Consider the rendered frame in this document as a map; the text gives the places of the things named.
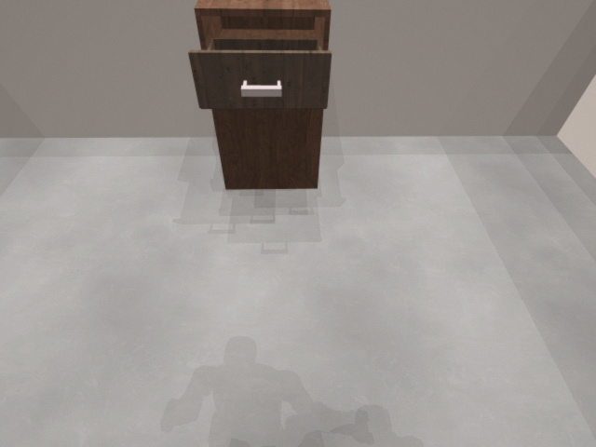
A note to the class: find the cabinet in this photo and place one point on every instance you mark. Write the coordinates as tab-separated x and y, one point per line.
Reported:
267	148

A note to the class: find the drawer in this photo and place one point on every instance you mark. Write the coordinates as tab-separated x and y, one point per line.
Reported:
300	65

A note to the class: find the handle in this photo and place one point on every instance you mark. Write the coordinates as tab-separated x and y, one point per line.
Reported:
260	91

